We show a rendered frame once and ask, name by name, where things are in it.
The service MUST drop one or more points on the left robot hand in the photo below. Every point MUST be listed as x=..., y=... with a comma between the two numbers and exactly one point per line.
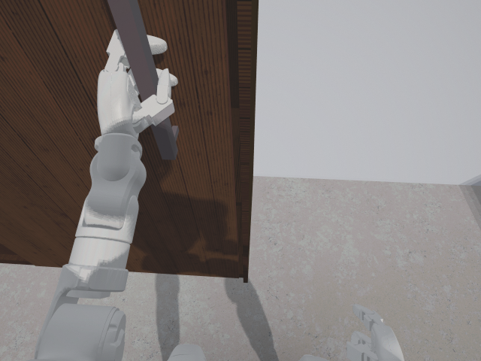
x=117, y=95

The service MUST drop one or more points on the left robot forearm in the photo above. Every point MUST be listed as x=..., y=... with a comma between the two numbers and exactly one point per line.
x=97, y=265

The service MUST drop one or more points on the left robot thigh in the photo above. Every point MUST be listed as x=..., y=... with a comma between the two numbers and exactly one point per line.
x=187, y=352

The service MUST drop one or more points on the robot left upper arm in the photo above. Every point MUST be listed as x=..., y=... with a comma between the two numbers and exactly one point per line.
x=84, y=333

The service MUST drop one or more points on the handle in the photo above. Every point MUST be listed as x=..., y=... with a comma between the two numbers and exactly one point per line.
x=130, y=26

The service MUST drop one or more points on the right robot hand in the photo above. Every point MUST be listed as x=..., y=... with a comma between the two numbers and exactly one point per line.
x=383, y=343

